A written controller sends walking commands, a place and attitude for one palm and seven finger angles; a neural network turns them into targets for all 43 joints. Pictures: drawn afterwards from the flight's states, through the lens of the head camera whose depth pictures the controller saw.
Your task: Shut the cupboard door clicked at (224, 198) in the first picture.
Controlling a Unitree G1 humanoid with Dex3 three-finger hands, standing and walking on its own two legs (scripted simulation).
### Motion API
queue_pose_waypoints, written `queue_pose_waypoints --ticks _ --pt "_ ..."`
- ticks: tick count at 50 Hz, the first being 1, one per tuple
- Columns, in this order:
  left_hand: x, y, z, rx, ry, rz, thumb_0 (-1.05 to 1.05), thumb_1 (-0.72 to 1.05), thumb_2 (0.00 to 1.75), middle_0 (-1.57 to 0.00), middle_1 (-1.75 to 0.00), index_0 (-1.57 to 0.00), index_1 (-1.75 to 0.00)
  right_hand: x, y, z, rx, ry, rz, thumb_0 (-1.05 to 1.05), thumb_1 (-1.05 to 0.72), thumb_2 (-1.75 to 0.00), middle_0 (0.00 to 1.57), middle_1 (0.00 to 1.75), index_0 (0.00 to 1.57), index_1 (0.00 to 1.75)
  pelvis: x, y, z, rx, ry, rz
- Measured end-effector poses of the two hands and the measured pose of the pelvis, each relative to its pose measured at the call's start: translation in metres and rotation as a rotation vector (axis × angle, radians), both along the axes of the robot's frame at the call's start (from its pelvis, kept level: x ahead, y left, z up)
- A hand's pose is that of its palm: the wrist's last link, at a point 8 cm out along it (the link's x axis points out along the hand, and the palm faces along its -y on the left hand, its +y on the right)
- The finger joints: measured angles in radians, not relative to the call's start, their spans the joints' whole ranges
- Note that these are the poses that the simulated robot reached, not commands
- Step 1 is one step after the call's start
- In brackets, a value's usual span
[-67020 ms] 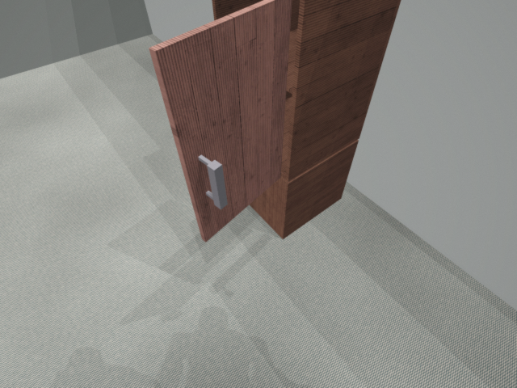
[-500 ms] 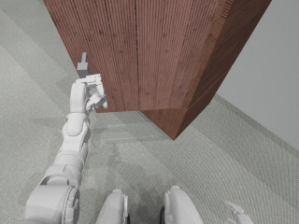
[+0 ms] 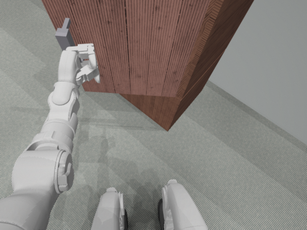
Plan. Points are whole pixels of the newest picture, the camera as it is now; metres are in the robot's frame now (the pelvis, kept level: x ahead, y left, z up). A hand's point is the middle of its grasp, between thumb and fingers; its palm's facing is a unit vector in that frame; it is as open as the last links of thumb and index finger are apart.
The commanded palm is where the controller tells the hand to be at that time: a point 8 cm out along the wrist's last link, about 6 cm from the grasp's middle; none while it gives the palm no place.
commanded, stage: push the door shut along its arc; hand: left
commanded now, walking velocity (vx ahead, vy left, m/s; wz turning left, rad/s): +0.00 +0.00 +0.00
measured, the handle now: (73, 48) +0.59 +0.16 +0.05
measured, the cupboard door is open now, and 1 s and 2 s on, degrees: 37 24 21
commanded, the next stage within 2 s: pull the fist back off the door in 0.90 s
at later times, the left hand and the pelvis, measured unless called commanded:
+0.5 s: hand (110, 51) +0.56 +0.06 +0.06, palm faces -0.30 -0.95 -0.05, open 3.1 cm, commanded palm +0.57 +0.10 +0.05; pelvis +0.00 +0.00 -0.01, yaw -2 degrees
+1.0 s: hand (117, 39) +0.60 +0.04 +0.06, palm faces -0.37 -0.93 -0.05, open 3.1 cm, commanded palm +0.62 +0.06 +0.05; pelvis +0.00 +0.00 -0.03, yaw -2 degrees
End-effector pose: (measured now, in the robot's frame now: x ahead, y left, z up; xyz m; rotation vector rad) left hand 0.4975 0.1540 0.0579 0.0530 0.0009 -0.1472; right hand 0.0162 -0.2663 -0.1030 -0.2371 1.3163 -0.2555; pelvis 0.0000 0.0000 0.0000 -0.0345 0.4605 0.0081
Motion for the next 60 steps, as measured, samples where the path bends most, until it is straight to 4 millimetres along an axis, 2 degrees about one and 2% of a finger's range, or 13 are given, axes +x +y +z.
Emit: queue_pose_waypoints --ticks 16,29,39,51,53,56,60 --pt "0.035 -0.012 0.002 0.006 0.021 -0.088 0.02 0.9 0.9 -1.3 -1.5 -1.3 -1.5 -0.02 0.011 -0.002 0.016 0.054 -0.044 0.01 -0.91 -0.9 0.2 0.3 0.2 0.3 0.003 0.003 -0.006 -0.014 0.034 -0.01" --pt "0.074 -0.044 0.005 -0.01 0.019 -0.166 0.01 0.9 0.9 -1.3 -1.5 -1.3 -1.5 -0.037 0.011 -0.006 -0.005 0.093 -0.084 0.0 -0.91 -0.9 0.2 0.3 0.2 0.3 0.005 0.002 -0.017 -0.022 0.084 -0.023" --pt "0.092 -0.044 0.004 0.017 0.045 -0.19 -0.03 0.86 0.91 -1.3 -1.5 -1.3 -1.5 -0.056 0.017 -0.011 0.011 0.145 -0.109 0.0 -0.91 -0.9 0.2 0.3 0.2 0.3 0.004 -0.001 -0.024 -0.024 0.11 -0.026" --pt "0.107 -0.056 0.008 0.017 0.064 -0.226 0.0 0.93 0.96 -1.3 -1.5 -1.3 -1.5 -0.072 0.014 -0.01 -0.026 0.171 -0.11 0.0 -0.91 -0.9 0.2 0.3 0.21 0.3 -0.001 -0.003 -0.032 -0.035 0.135 -0.02" --pt "0.11 -0.057 0.006 -0.055 0.067 -0.143 0.01 0.9 0.95 -1.3 -1.5 -1.3 -1.5 -0.074 0.014 -0.009 -0.03 0.176 -0.095 0.0 -0.91 -0.9 0.2 0.3 0.2 0.3 -0.001 -0.003 -0.034 -0.04 0.146 -0.021" --pt "0.109 -0.058 -0.001 -0.149 0.076 0.075 0.02 0.86 0.93 -1.3 -1.5 -1.3 -1.5 -0.075 0.018 -0.009 -0.002 0.188 -0.066 0.0 -0.91 -0.9 0.2 0.3 0.2 0.3 -0.001 -0.003 -0.034 -0.036 0.153 -0.025" --pt "0.101 -0.063 -0.008 -0.057 0.022 0.276 0.01 0.86 0.91 -1.3 -1.5 -1.3 -1.5 -0.075 0.027 -0.01 0.066 0.197 -0.051 0.0 -0.91 -0.9 0.2 0.3 0.2 0.3 0.001 -0.004 -0.031 -0.029 0.161 -0.028"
